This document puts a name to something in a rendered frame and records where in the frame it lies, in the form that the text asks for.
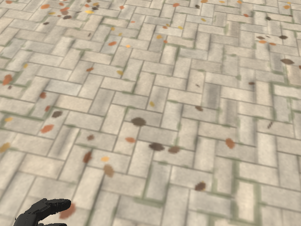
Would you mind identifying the robot left hand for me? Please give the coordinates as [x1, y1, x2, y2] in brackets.
[13, 198, 71, 226]

